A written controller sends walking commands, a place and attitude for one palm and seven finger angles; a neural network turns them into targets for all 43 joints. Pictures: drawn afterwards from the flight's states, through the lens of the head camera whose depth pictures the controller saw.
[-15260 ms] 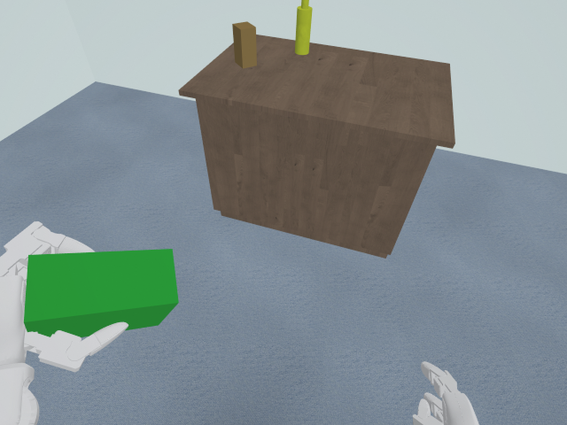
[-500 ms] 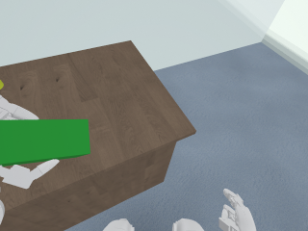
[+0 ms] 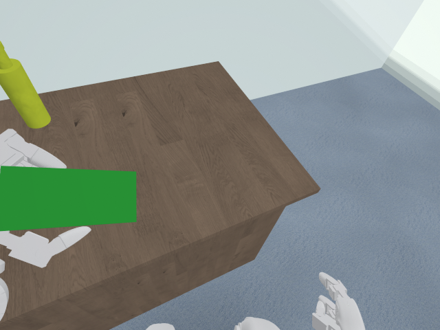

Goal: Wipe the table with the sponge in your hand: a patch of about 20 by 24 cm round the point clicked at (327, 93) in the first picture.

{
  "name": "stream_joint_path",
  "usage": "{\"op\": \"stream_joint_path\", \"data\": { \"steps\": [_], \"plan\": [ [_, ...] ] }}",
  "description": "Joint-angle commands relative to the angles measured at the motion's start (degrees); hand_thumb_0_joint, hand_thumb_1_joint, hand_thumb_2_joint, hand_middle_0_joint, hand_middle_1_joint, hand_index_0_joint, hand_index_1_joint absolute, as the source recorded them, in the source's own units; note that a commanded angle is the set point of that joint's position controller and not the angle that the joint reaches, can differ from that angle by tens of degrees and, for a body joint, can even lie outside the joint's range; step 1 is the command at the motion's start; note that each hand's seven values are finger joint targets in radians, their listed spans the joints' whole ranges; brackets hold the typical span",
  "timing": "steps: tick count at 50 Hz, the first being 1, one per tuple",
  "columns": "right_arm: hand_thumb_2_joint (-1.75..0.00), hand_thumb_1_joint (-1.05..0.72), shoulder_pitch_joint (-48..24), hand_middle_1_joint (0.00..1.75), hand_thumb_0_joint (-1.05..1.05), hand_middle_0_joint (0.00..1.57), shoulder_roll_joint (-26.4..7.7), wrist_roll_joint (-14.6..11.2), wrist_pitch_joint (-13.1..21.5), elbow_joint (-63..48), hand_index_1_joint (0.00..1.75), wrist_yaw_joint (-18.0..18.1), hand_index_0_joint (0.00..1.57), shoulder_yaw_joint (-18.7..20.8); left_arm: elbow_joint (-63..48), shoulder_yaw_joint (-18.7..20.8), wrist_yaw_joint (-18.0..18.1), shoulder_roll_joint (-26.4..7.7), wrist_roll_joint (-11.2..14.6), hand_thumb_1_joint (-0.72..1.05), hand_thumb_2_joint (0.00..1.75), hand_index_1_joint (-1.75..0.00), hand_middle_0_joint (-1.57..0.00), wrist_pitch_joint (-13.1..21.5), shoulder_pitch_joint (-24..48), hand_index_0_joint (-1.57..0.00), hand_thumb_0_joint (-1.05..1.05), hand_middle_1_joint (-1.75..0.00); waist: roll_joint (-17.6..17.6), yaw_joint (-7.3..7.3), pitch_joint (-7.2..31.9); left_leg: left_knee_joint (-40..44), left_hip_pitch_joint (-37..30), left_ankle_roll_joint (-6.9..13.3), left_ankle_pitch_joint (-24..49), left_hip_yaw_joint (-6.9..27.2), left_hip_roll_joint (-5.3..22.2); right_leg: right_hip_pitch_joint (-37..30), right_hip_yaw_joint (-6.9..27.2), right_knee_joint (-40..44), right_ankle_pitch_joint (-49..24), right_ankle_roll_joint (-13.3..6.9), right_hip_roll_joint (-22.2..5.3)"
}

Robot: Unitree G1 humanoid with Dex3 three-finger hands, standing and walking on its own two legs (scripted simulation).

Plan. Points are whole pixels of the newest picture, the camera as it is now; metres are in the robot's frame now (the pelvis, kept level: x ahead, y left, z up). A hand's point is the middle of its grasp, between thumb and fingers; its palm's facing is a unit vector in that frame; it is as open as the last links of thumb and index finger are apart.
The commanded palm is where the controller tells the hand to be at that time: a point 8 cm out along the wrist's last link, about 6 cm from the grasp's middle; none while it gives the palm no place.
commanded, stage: shuffle to correct the standing spot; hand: left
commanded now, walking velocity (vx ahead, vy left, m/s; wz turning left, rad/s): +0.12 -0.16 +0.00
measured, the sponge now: (89, 200) +0.25 +0.19 +0.16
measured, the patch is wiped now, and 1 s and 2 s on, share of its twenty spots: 0.00 0.00 0.00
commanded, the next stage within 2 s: come to a stop and stand still in 1.04 s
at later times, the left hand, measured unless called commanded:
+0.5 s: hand (50, 191) +0.24 +0.22 +0.19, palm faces +0.30 -0.85 -0.43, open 10.4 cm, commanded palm +0.17 +0.28 +0.19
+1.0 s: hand (79, 194) +0.24 +0.19 +0.19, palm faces +0.34 -0.85 -0.40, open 10.4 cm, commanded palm +0.18 +0.24 +0.19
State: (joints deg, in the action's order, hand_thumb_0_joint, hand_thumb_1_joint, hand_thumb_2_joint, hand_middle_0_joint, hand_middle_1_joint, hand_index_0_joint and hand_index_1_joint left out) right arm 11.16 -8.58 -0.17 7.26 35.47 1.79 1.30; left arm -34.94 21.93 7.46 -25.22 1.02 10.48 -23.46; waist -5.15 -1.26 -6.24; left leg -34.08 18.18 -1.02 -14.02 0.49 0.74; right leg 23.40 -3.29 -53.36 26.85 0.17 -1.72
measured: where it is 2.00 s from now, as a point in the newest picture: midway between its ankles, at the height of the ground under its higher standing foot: outside the picture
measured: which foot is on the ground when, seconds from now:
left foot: down 0.00-1.00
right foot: up 0.00-0.06, down 0.08-1.00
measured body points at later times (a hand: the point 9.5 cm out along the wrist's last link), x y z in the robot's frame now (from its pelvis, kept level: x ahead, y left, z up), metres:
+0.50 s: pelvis +0.01 +0.00 +0.01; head +0.04 +0.01 +0.46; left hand +0.22 +0.27 +0.22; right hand +0.19 -0.22 -0.06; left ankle +0.02 +0.14 -0.73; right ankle +0.02 -0.07 -0.73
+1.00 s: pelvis +0.02 -0.04 +0.01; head +0.03 -0.04 +0.46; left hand +0.22 +0.23 +0.21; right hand +0.19 -0.28 -0.07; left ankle +0.02 +0.13 -0.72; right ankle +0.02 -0.07 -0.73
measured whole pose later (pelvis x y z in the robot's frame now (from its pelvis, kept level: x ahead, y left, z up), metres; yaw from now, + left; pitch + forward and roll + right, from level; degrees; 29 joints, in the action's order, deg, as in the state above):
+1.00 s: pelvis +0.02 -0.04 +0.01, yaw +0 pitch -1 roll +0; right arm 11.0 -11.7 -0.9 2.2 33.0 3.2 -0.2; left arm -32.0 20.7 7.6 -23.3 5.0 7.1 -27.8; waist -0.1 -1.7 -2.0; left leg -30.9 12.9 -1.7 -17.0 1.1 5.5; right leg 12.1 -6.7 -27.1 14.7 -7.3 5.7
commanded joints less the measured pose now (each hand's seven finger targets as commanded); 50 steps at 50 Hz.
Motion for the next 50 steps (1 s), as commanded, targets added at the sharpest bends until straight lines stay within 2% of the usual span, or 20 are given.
{"op": "stream_joint_path", "data": {
  "steps": [1,3,4,6,7,9,11,12,13,14,15,17,18,23,27,35,38,43,45,50],
  "plan": [
    [-0.90,-0.90,-2.4,0.30,0.00,0.20,-8.8,-1.3,2.2,-9.0,0.30,-0.7,0.20,2.1,-10.4,10.6,1.0,-8.0,2.2,0.10,1.30,-1.60,-1.20,5.3,-6.5,-1.20,0.00,-1.60,21.4,1.66,15.4,8.9,-0.7,6.7,8.4,6.8,10.0,-12.7,-1.9,20.6,-6.6,-0.9,1.8],
    [-0.90,-0.90,-2.6,0.30,0.00,0.20,-8.5,-1.3,1.4,-9.2,0.30,-0.1,0.20,0.9,-3.7,9.2,-0.1,-6.3,3.0,0.10,1.30,-1.60,-1.20,4.0,-8.1,-1.20,0.00,-1.60,14.4,0.83,13.5,8.6,4.7,4.9,-4.0,6.9,8.8,-18.3,-1.3,29.4,-12.1,-1.1,1.9],
    [-0.90,-0.90,-2.2,0.30,0.00,0.20,-8.4,-1.1,0.9,-8.8,0.30,0.3,0.20,0.9,-0.8,9.9,-0.2,-7.6,2.9,0.10,1.30,-1.60,-1.20,3.2,-5.8,-1.20,0.00,-1.60,7.7,0.23,12.4,6.4,7.5,3.8,-12.8,5.4,6.4,-19.1,2.8,32.3,-10.2,-2.6,-0.6],
    [-0.90,-0.90,-1.5,0.30,0.00,0.20,-8.8,-1.0,0.5,-8.7,0.30,0.8,0.20,1.3,3.8,7.7,-0.5,-5.9,3.1,0.10,1.30,-1.60,-1.20,1.1,-1.3,-1.20,0.00,-1.60,-6.6,-0.38,9.2,-6.4,6.7,1.3,-15.9,-0.5,-0.6,-7.6,17.8,40.0,8.5,-8.3,-9.0],
    [-0.90,-0.90,-1.5,0.30,0.00,0.20,-9.3,-2.1,0.4,-8.8,0.30,0.8,0.20,2.1,4.6,4.2,-0.9,-3.0,3.9,0.10,1.30,-1.60,-1.20,-0.5,-2.5,-1.20,0.00,-1.60,-12.1,-0.13,7.4,-13.5,3.3,1.4,-11.4,-0.6,-0.5,-2.3,23.5,43.6,11.1,-10.7,-12.3],
    [-0.90,-0.90,-3.8,0.30,0.00,0.20,-8.6,-1.7,0.4,-8.8,0.30,1.0,0.20,0.1,3.7,2.8,-0.3,-3.5,3.5,0.10,1.30,-1.60,-1.20,-1.3,2.8,-1.20,0.00,-1.60,-10.0,-0.60,6.8,-10.3,-0.4,1.8,-6.1,-0.4,0.8,-0.7,17.1,41.1,1.7,-10.4,-12.0],
    [-0.90,-0.90,-4.3,0.30,0.00,0.20,-8.1,-1.1,0.7,-7.8,0.30,1.7,0.20,-0.8,2.3,1.4,-0.1,-3.7,2.8,0.10,1.30,-1.60,-1.20,-1.2,6.8,-1.20,0.00,-1.60,-2.9,-0.88,8.0,4.6,-6.4,1.8,-2.8,-2.0,0.8,-3.3,7.5,32.8,-6.4,-6.3,-6.5],
    [-0.90,-0.90,-6.3,0.30,0.00,0.20,-8.5,-0.7,1.1,-7.8,0.30,2.2,0.20,-0.9,-3.7,0.4,-0.3,-4.3,2.5,0.10,1.30,-1.60,-1.20,-0.4,12.4,-1.20,0.00,-1.60,7.5,-0.83,7.9,11.5,-9.8,1.8,1.2,1.0,2.3,-3.1,4.9,26.0,-10.3,-4.1,-3.3],
    [-0.90,-0.90,-6.3,0.30,0.00,0.20,-9.4,-0.2,1.4,-8.5,0.30,2.5,0.20,-0.4,-5.1,-0.1,0.1,-3.9,1.9,0.10,1.30,-1.60,-1.20,0.4,11.3,-1.20,0.00,-1.60,14.7,0.15,8.5,15.8,-11.7,3.4,7.0,10.3,8.5,-2.0,1.9,20.1,-11.3,-1.7,0.0],
    [-0.90,-0.90,-6.1,0.30,0.00,0.20,-9.4,-0.1,1.3,-9.6,0.30,2.3,0.20,-0.2,-8.0,-0.4,0.2,-4.4,1.2,0.10,1.30,-1.60,-1.20,0.7,11.9,-1.20,0.00,-1.60,16.5,0.98,8.9,17.3,-12.1,5.4,11.6,16.7,13.2,-1.6,1.9,17.9,-10.3,-0.9,1.2],
    [-0.90,-0.90,-5.9,0.30,0.00,0.20,-9.7,-0.2,1.2,-9.9,0.30,1.8,0.20,0.2,-10.0,0.0,0.2,-5.2,0.8,0.10,1.30,-1.60,-1.20,0.9,12.2,-1.20,0.00,-1.60,14.2,1.59,9.6,17.2,-11.2,6.7,14.4,14.4,13.7,-3.7,2.5,17.6,-8.8,-0.9,1.3],
    [-0.90,-0.90,-6.7,0.30,0.00,0.20,-8.6,0.6,1.3,-10.0,0.30,1.8,0.20,-0.4,-16.8,4.4,0.4,-10.9,1.1,0.10,1.30,-1.60,-1.20,0.9,10.7,-1.20,0.00,-1.60,20.4,1.40,10.6,16.2,-8.7,6.3,19.2,13.8,13.1,-8.0,1.2,20.6,-9.5,-0.7,0.4],
    [-0.90,-0.90,-6.7,0.30,0.00,0.20,-8.2,0.6,1.4,-10.5,0.30,1.5,0.20,-0.5,-17.9,4.2,0.5,-9.7,1.1,0.10,1.30,-1.60,-1.20,1.2,9.2,-1.20,0.00,-1.60,21.6,1.43,9.9,15.9,-6.9,5.8,19.9,12.8,12.6,-10.1,1.0,21.7,-10.3,-0.9,0.8],
    [-0.90,-0.90,-3.6,0.30,0.00,0.20,-8.9,-0.8,0.5,-11.6,0.30,0.5,0.20,1.0,-12.1,8.5,1.0,-8.5,3.3,0.10,1.30,-1.60,-1.20,2.2,-5.2,-1.20,0.00,-1.60,14.5,0.70,16.1,6.7,-4.8,2.2,18.9,4.0,6.6,-21.7,2.2,29.0,-27.6,-4.1,-0.3],
    [-0.90,-0.90,-1.8,0.30,0.00,0.20,-9.3,-1.4,-1.3,-11.4,0.30,1.1,0.20,1.5,-2.5,7.9,0.2,-5.3,5.2,0.10,1.30,-1.60,-1.20,0.2,-11.8,-1.20,0.00,-1.60,9.4,-0.50,15.8,7.0,-5.1,2.1,12.7,3.0,6.6,-18.0,4.6,27.8,-28.7,-4.6,-1.2],
    [-0.90,-0.90,-4.8,0.30,0.00,0.20,-9.2,-1.3,-2.0,-10.9,0.30,2.2,0.20,0.7,-2.6,2.8,0.2,-5.0,4.5,0.10,1.30,-1.60,-1.20,-1.9,2.2,-1.20,0.00,-1.60,-2.8,-0.58,11.0,-1.6,-3.8,2.3,-0.1,-1.3,2.3,-11.5,12.7,35.6,-21.1,-5.4,-7.0],
    [-0.90,-0.90,-6.8,0.30,0.00,0.20,-8.9,-1.0,-1.5,-10.4,0.30,2.1,0.20,0.2,-8.2,2.2,1.0,-6.0,4.2,0.10,1.30,-1.60,-1.20,-1.0,6.7,-1.20,0.00,-1.60,2.3,-0.21,9.2,0.3,-6.4,2.5,0.0,-0.8,2.2,-9.1,13.4,37.3,-18.2,-5.5,-8.2],
    [-0.90,-0.90,-7.0,0.30,0.00,0.20,-9.4,-0.3,-1.9,-10.6,0.30,2.2,0.20,0.2,-13.9,5.5,1.9,-8.6,3.7,0.10,1.30,-1.60,-1.20,0.7,2.6,-1.20,0.00,-1.60,16.1,0.74,10.0,9.7,-7.9,4.4,9.5,4.9,7.7,-12.6,6.4,31.5,-20.3,-1.3,-1.6],
    [-0.90,-0.90,-6.0,0.30,0.00,0.20,-9.1,-0.5,-2.4,-10.7,0.30,1.9,0.20,0.5,-11.4,6.9,1.9,-8.6,3.7,0.10,1.30,-1.60,-1.20,0.5,0.4,-1.20,0.00,-1.60,14.8,0.74,11.0,7.2,-4.4,4.0,8.5,3.0,7.3,-17.0,6.9,32.2,-22.7,-1.0,-1.6],
    [-0.90,-0.90,-3.8,0.30,0.00,0.20,-8.6,-1.5,-3.2,-11.3,0.30,1.4,0.20,0.5,-3.3,6.2,1.2,-5.9,5.0,0.10,1.30,-1.60,-1.20,-1.0,-5.5,-1.20,0.00,-1.60,2.7,-0.21,11.8,-0.3,-2.4,2.2,-0.8,-1.9,2.5,-15.8,13.0,37.2,-17.1,-4.3,-6.7]
  ]
}}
